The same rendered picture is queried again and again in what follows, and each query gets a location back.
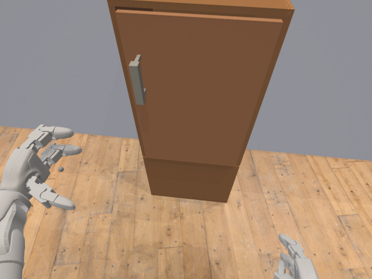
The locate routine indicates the cupboard door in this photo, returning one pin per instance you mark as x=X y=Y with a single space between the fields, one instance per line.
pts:
x=203 y=75

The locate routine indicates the right robot hand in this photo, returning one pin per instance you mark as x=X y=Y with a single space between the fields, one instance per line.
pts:
x=299 y=266

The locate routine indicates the robot left forearm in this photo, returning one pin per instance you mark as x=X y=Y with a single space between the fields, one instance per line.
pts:
x=13 y=215

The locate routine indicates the left robot hand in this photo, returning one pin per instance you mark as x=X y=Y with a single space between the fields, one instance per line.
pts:
x=22 y=165

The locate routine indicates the handle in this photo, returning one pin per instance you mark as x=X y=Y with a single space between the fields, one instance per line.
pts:
x=136 y=78

